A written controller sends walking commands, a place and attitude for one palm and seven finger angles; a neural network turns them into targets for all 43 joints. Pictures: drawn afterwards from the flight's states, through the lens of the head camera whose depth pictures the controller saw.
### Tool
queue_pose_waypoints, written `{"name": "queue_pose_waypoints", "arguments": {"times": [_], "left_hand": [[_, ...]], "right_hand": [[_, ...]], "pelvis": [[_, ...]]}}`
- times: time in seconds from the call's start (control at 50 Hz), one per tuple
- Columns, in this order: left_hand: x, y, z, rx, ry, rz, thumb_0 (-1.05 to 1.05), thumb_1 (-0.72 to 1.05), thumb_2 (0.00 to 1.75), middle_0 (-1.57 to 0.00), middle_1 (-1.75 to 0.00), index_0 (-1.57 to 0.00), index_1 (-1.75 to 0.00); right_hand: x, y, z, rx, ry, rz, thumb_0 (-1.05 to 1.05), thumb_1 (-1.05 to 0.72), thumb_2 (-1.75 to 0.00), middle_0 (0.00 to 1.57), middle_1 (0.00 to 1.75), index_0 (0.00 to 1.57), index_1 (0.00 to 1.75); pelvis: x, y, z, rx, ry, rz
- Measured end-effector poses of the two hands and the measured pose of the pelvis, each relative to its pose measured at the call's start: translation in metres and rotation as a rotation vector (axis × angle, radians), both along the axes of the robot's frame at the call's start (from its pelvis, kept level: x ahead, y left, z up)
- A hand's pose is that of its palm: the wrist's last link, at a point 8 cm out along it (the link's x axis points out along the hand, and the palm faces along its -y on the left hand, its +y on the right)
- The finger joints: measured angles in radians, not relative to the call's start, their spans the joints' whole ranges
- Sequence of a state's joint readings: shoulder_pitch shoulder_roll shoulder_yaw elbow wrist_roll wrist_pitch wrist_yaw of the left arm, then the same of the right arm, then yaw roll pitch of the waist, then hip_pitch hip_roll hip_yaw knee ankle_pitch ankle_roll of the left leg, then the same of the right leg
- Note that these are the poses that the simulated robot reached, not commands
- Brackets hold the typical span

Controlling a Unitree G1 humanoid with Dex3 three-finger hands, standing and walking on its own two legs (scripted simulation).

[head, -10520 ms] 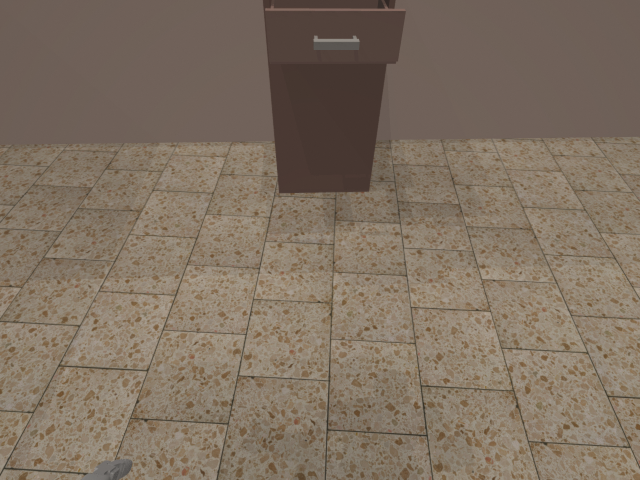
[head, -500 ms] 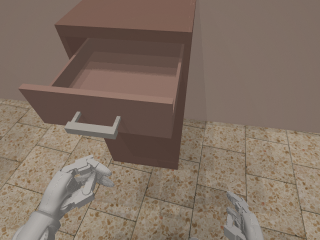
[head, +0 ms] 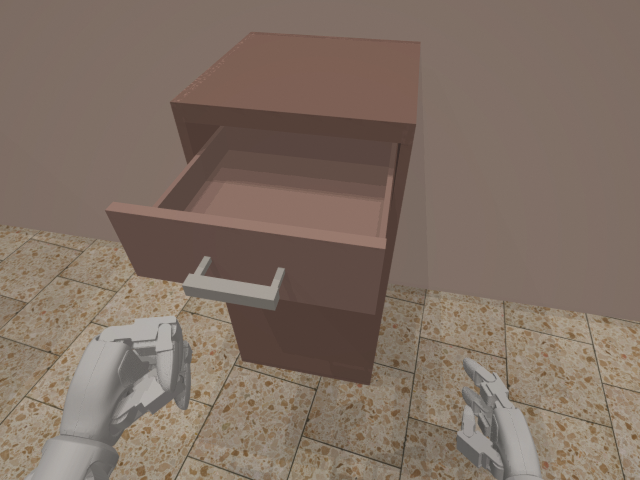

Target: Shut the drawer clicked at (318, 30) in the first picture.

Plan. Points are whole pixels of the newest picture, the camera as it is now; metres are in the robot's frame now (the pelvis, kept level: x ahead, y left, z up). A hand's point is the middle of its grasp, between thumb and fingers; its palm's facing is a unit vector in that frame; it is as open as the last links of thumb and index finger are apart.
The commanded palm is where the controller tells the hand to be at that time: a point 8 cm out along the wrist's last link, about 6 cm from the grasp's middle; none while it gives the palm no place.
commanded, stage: raise the hand and make a fist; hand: left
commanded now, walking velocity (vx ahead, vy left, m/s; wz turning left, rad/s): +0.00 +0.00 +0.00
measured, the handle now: (236, 280) +0.36 +0.16 +0.07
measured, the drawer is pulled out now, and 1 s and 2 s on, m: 0.26 0.26 0.26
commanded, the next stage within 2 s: bring the fist close to the handle in 0.62 s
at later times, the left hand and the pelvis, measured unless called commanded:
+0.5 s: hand (199, 372) +0.18 +0.13 +0.15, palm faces -0.11 -0.99 -0.11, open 3.3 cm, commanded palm +0.14 +0.19 +0.17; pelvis +0.01 -0.01 +0.01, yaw +0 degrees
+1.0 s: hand (200, 361) +0.20 +0.14 +0.13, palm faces -0.02 -1.00 -0.09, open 3.3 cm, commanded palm +0.17 +0.19 +0.14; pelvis +0.00 -0.04 +0.01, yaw +0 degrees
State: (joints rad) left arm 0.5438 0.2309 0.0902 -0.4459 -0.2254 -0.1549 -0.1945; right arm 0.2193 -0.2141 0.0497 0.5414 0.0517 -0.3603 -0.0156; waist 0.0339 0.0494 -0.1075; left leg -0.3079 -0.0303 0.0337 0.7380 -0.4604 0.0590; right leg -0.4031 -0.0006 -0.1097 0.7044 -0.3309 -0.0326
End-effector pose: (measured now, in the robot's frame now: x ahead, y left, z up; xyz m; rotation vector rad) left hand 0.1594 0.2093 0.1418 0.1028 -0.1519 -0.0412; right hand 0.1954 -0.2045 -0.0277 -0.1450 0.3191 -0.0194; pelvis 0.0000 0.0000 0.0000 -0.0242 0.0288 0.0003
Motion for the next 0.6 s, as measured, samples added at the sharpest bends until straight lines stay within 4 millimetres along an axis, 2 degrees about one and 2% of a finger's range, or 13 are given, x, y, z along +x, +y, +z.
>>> {"name": "queue_pose_waypoints", "arguments": {"times": [0.04,0.1,0.16,0.22,0.34,0.48,0.6], "left_hand": [[0.001,0.0,0.007,-0.015,-0.008,-0.002,0.02,0.9,0.9,-1.33,-1.52,-1.33,-1.53],[0.001,-0.011,0.011,-0.029,0.023,-0.056,0.02,0.9,0.9,-1.36,-1.56,-1.36,-1.56],[0.001,-0.021,0.012,-0.013,0.072,-0.104,0.01,0.9,0.9,-1.37,-1.57,-1.38,-1.58],[0.001,-0.018,0.017,0.018,0.088,-0.091,0.02,0.9,0.9,-1.39,-1.58,-1.39,-1.59],[0.002,-0.004,0.031,0.003,0.031,-0.002,0.02,0.9,0.9,-1.39,-1.59,-1.4,-1.6],[0.006,-0.021,0.017,-0.001,0.106,-0.064,0.01,0.9,0.9,-1.4,-1.6,-1.4,-1.6],[0.004,-0.012,0.021,0.035,0.096,-0.006,0.02,0.9,0.9,-1.4,-1.6,-1.4,-1.6]], "right_hand": [[0.004,0.01,0.001,0.017,0.0,0.026,0.02,-0.91,-0.9,0.2,0.3,0.2,0.3],[0.007,0.022,0.002,0.032,0.006,0.058,0.02,-0.91,-0.9,0.2,0.3,0.2,0.3],[0.007,0.026,0.001,0.038,0.024,0.071,0.02,-0.9,-0.9,0.2,0.3,0.2,0.3],[0.006,0.025,-0.001,0.036,0.053,0.071,0.02,-0.9,-0.9,0.2,0.3,0.2,0.3],[-0.001,0.012,-0.009,0.019,0.106,0.058,0.02,-0.9,-0.9,0.2,0.3,0.2,0.3],[-0.008,-0.012,-0.009,-0.007,0.121,0.012,0.02,-0.91,-0.9,0.2,0.3,0.2,0.3],[-0.01,-0.028,-0.008,-0.007,0.107,-0.02,0.02,-0.91,-0.9,0.2,0.3,0.2,0.3]], "pelvis": [[0.002,0.002,0.002,-0.001,-0.012,0.001],[0.003,0.005,0.005,-0.002,-0.025,0.002],[0.004,0.007,0.007,0.001,-0.032,-0.001],[0.005,0.006,0.008,0.005,-0.035,-0.004],[0.006,0.002,0.01,0.006,-0.037,0.001],[0.006,-0.006,0.011,0.01,-0.038,-0.001],[0.005,-0.016,0.012,0.013,-0.041,-0.004]]}}
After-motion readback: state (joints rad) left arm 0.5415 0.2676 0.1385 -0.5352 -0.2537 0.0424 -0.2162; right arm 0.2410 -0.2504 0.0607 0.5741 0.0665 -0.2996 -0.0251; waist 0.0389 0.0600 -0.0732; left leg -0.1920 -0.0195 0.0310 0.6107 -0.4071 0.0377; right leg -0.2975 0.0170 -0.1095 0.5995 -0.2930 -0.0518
